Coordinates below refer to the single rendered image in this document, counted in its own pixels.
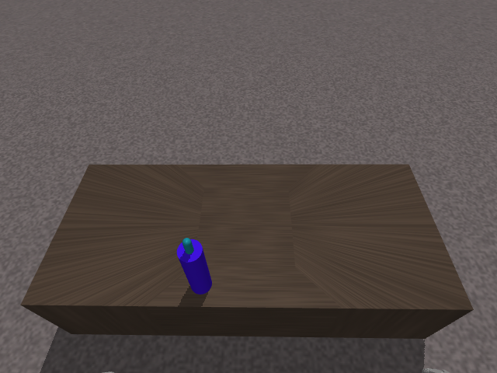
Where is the bottle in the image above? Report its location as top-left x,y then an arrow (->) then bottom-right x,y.
177,238 -> 212,295

